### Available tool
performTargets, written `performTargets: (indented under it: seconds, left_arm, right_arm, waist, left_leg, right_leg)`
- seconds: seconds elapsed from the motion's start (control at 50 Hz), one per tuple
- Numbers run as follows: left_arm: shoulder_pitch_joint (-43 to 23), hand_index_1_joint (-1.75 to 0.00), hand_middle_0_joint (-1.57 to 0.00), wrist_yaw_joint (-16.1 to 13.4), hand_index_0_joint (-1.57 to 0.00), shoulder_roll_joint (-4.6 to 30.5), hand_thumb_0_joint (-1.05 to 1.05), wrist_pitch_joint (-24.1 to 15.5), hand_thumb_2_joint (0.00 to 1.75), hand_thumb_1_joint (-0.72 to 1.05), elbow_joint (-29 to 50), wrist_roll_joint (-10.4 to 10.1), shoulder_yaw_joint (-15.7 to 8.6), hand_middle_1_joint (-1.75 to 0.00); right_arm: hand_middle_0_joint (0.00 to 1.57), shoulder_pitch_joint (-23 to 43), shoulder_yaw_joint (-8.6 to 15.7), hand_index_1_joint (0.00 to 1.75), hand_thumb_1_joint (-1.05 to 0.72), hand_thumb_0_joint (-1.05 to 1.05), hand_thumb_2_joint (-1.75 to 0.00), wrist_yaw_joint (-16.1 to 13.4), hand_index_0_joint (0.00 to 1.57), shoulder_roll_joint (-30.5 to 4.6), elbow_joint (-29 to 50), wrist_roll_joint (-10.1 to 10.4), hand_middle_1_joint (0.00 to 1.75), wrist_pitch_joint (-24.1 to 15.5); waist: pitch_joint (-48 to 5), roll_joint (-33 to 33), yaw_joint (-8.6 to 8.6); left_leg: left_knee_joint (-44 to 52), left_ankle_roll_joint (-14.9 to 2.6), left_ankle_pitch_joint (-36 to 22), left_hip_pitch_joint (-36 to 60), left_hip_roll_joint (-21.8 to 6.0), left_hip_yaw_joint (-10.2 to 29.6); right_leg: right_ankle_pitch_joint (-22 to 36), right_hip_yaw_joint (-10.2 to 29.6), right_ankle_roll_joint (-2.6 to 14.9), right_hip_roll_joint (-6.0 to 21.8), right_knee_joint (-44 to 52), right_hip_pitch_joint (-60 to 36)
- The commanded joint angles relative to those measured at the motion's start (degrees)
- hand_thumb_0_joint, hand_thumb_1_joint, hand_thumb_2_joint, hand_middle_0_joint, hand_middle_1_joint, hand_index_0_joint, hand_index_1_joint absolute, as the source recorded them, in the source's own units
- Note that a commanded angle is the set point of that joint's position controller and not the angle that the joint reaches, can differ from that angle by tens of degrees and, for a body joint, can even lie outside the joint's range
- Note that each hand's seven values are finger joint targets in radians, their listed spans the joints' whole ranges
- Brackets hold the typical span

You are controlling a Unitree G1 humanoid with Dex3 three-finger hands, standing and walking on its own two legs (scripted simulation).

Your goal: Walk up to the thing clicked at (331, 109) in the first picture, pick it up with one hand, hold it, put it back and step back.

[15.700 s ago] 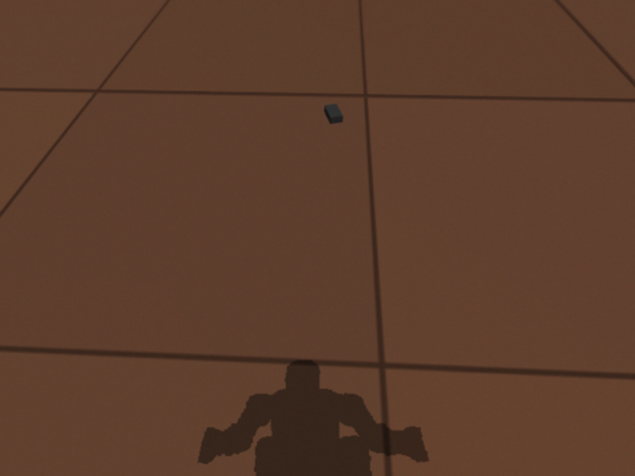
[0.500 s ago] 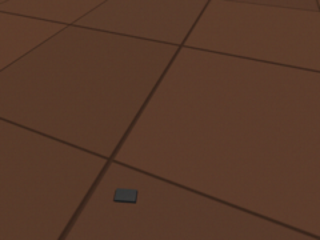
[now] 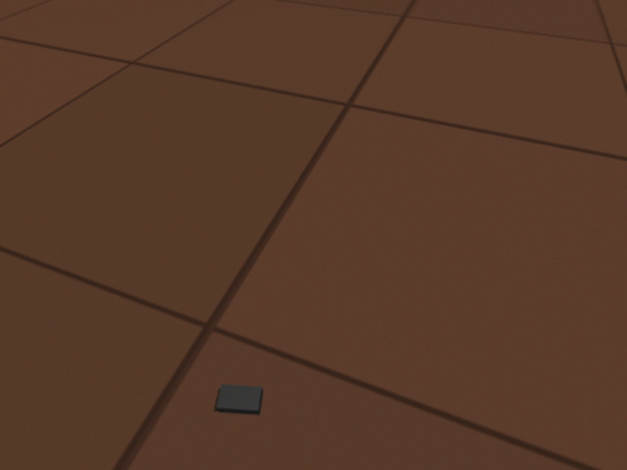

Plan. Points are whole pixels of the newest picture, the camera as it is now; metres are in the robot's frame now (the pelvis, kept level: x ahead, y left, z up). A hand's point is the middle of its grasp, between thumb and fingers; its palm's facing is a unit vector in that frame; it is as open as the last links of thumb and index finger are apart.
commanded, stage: walk up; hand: left
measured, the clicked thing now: (240, 399) +0.46 +0.24 -0.76
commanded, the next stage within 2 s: none
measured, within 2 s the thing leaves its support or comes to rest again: neither
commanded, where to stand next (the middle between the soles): +0.08 +0.00 m, yaw +0 degrees
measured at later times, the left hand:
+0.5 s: hand out of the picture +0.15 +0.25 -0.16, palm faces -0.02 -0.94 -0.33, open 7.4 cm
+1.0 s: hand out of the picture +0.09 +0.25 -0.15, palm faces -0.04 -0.94 -0.33, open 7.4 cm
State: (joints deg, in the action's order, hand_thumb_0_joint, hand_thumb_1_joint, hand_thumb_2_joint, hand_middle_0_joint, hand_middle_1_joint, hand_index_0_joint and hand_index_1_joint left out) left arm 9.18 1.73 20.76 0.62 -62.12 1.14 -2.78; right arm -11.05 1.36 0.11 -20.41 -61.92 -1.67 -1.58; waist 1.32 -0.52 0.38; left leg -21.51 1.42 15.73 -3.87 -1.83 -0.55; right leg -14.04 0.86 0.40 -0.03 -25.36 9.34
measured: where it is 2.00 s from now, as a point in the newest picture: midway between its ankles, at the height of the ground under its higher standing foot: outside the picture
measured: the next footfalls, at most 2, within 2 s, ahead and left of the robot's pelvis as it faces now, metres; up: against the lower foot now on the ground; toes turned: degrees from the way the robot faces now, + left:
none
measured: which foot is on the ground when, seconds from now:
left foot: down 0.00-1.00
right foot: down 0.00-1.00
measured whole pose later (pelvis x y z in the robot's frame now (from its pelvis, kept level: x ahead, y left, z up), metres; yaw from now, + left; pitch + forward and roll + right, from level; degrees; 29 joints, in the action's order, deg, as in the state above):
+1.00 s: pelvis -0.01 +0.00 +0.00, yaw -3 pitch -4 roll +0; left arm 6.5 1.4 19.5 1.4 -61.1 0.7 -2.2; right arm -8.7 1.6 -0.5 -20.3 -60.6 -1.1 -0.6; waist 4.3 0.1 -0.4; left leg -20.8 1.8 14.9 -2.2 -3.0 -3.4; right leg -11.9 3.0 0.5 -1.3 -23.7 8.3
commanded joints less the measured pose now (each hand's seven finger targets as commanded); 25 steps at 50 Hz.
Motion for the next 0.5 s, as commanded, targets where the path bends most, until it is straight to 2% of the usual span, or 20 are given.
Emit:
performTargets:
  seconds: [0.0,0.06,0.12,0.14,0.2,0.26,0.3,0.32,0.34,0.36,0.4,0.44,0.48]
  left_arm:
    - [-1.25,-0.30,-0.20,-0.58,-0.20,11.46,0.00,-1.81,0.90,0.90,5.17,0.05,-2.43,-0.30]
    - [-0.37,-0.30,-0.20,-0.86,-0.20,13.21,0.00,-1.95,0.90,0.90,6.31,-0.22,-2.84,-0.30]
    - [-0.94,-0.30,-0.20,-1.17,-0.20,14.04,0.00,-1.61,0.90,0.90,7.52,-0.54,-3.07,-0.30]
    - [-1.35,-0.30,-0.20,-1.19,-0.20,13.68,0.00,-1.56,0.90,0.90,8.27,-0.46,-2.80,-0.30]
    - [-2.28,-0.30,-0.20,-1.28,-0.20,12.41,0.00,-1.23,0.90,0.90,9.12,-0.80,-2.52,-0.30]
    - [-2.54,-0.30,-0.20,-1.32,-0.20,11.24,0.00,-1.10,0.90,0.90,9.72,-0.79,-2.28,-0.30]
    - [-3.36,-0.30,-0.20,-1.39,-0.20,11.17,0.00,-1.01,0.90,0.90,9.99,-0.64,-2.44,-0.30]
    - [-3.59,-0.30,-0.20,-1.76,-0.20,10.09,0.00,-0.73,0.90,0.90,8.77,-0.80,-1.87,-0.30]
    - [-2.56,-0.30,-0.20,-1.88,-0.20,10.94,0.00,-0.82,0.90,0.90,8.51,-0.93,-2.09,-0.30]
    - [-2.21,-0.30,-0.20,-1.97,-0.20,11.67,0.00,-0.93,0.90,0.90,8.33,-1.01,-2.21,-0.30]
    - [-0.81,-0.30,-0.20,-2.26,-0.20,12.63,0.00,-0.76,0.90,0.90,7.98,-1.16,-2.32,-0.30]
    - [-1.28,-0.30,-0.20,-2.47,-0.20,12.91,0.00,-0.58,0.90,0.90,8.01,-1.19,-2.37,-0.30]
    - [-3.66,-0.30,-0.20,-2.46,-0.20,12.78,0.00,-0.48,0.90,0.90,8.34,-0.85,-2.15,-0.30]
  right_arm:
    - [0.20,2.52,3.03,0.30,-0.90,0.00,-0.90,-0.97,0.20,-13.19,5.99,0.24,0.30,-1.59]
    - [0.20,1.77,2.68,0.30,-0.90,0.00,-0.90,-1.05,0.20,-11.66,7.49,0.55,0.30,-1.55]
    - [0.20,0.74,2.61,0.30,-0.90,0.00,-0.90,-1.26,0.20,-11.29,8.09,0.71,0.30,-1.35]
    - [0.20,-0.28,2.61,0.30,-0.90,0.00,-0.90,-1.37,0.20,-11.21,8.00,0.69,0.30,-1.37]
    - [0.20,-1.96,3.28,0.30,-0.90,0.00,-0.90,-1.60,0.20,-12.96,7.81,0.64,0.30,-1.51]
    - [0.20,-2.50,3.84,0.30,-0.90,0.00,-0.90,-1.76,0.20,-14.63,8.03,0.92,0.30,-1.26]
    - [0.20,-2.55,4.39,0.30,-0.90,0.00,-0.90,-1.86,0.20,-15.59,8.41,1.04,0.30,-1.13]
    - [0.20,0.47,3.57,0.30,-0.90,0.00,-0.90,-2.23,0.20,-14.21,8.51,1.23,0.30,-1.09]
    - [0.20,1.81,3.44,0.30,-0.90,0.00,-0.90,-2.28,0.20,-13.76,9.08,1.45,0.30,-0.83]
    - [0.20,2.00,3.27,0.30,-0.90,0.00,-0.90,-2.34,0.20,-13.00,9.36,1.56,0.30,-0.54]
    - [0.20,2.67,3.00,0.30,-0.90,0.00,-0.90,-2.50,0.20,-11.97,9.35,1.57,0.30,-0.26]
    - [0.20,2.95,2.82,0.30,-0.90,0.00,-0.90,-2.40,0.20,-11.20,9.19,1.54,0.30,-0.27]
    - [0.20,2.62,3.07,0.30,-0.90,0.00,-0.90,-2.23,0.20,-11.31,8.77,1.53,0.30,-0.41]
  waist:
    - [2.83,2.26,0.35]
    - [-1.34,-1.24,0.10]
    - [-3.53,-4.34,-0.21]
    - [-4.56,-4.48,-0.64]
    - [-5.48,-2.75,-1.38]
    - [-4.29,0.36,-1.47]
    - [-2.89,3.09,-2.00]
    - [-2.05,2.49,-1.05]
    - [-3.28,2.77,-0.40]
    - [-3.78,2.24,-0.21]
    - [-4.95,0.62,0.77]
    - [-5.87,-1.13,0.86]
    - [-5.99,-2.67,-0.22]
  left_leg:
    - [2.87,-5.54,-5.73,-5.77,-5.84,5.09]
    - [-2.85,-3.32,-9.50,-5.39,-2.60,0.51]
    - [-5.28,-2.62,-7.73,-5.20,-1.30,-1.12]
    - [-4.21,-2.69,-9.41,-3.74,-1.75,-1.01]
    - [-3.01,-3.95,-19.56,1.59,-4.49,1.59]
    - [-3.77,-6.09,-25.62,5.79,-7.21,3.78]
    - [-4.47,-7.47,-28.15,7.25,-8.90,4.72]
    - [-4.66,-6.31,-36.48,3.55,-9.28,3.37]
    - [-5.86,-4.87,-36.10,2.29,-7.55,1.54]
    - [-6.35,-3.48,-32.82,-0.61,-5.87,0.35]
    - [-8.69,-1.96,-25.71,-3.04,-3.55,-1.65]
    - [-9.41,-1.91,-21.18,-2.77,-2.55,-1.42]
    - [-7.12,-2.32,-18.58,-1.72,-2.96,-0.26]
  right_leg:
    - [9.92,5.68,2.74,3.84,3.35,-0.65]
    - [17.12,9.74,5.13,7.19,4.14,-5.44]
    - [18.22,10.84,6.63,8.65,3.93,-7.12]
    - [21.37,10.48,6.66,8.85,2.78,-7.14]
    - [25.86,5.86,4.51,5.31,-2.34,-3.39]
    - [22.16,3.23,3.28,2.64,-5.94,2.28]
    - [19.54,1.86,3.15,1.68,-8.05,5.34]
    - [25.71,3.86,2.69,3.77,-4.16,2.11]
    - [31.31,4.50,3.42,4.60,-3.12,-1.70]
    - [35.56,5.40,4.11,5.40,-3.06,-4.90]
    - [39.91,7.47,6.40,7.66,-3.32,-8.50]
    - [39.76,8.54,7.84,9.00,-2.57,-8.44]
    - [35.72,8.32,7.66,8.80,-1.71,-7.16]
